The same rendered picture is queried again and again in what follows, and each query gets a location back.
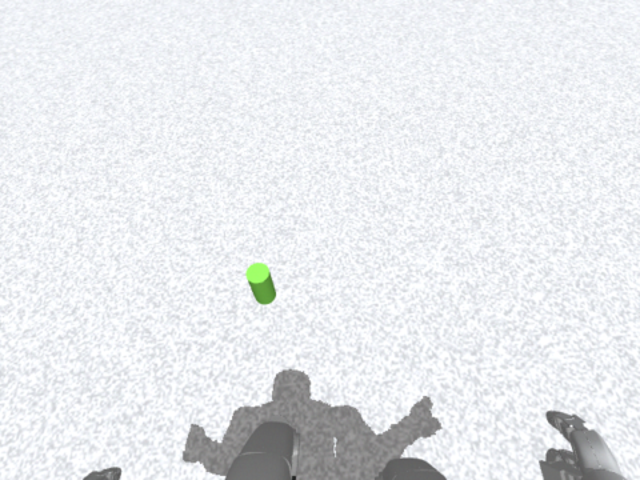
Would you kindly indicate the can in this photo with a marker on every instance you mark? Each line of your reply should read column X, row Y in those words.
column 259, row 278

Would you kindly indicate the right robot hand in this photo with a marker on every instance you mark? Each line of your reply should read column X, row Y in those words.
column 590, row 451

